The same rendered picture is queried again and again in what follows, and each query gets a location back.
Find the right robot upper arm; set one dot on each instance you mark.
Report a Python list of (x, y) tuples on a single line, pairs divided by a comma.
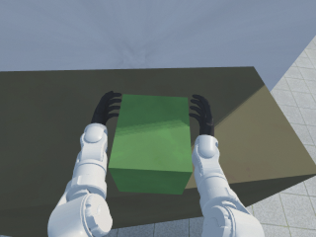
[(225, 221)]

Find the left robot upper arm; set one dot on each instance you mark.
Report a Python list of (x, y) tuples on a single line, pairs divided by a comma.
[(85, 216)]

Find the robot right hand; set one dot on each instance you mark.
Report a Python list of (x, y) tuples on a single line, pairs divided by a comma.
[(205, 117)]

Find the robot left hand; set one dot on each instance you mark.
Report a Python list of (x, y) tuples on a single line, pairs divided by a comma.
[(101, 113)]

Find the right robot forearm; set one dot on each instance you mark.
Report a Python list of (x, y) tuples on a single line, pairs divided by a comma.
[(211, 183)]

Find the left robot forearm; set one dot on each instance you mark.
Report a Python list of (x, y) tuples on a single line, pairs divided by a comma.
[(90, 168)]

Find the pedestal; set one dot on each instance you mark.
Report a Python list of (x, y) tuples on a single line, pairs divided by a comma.
[(43, 114)]

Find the carton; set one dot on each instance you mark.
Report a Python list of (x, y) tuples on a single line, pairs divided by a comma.
[(152, 151)]

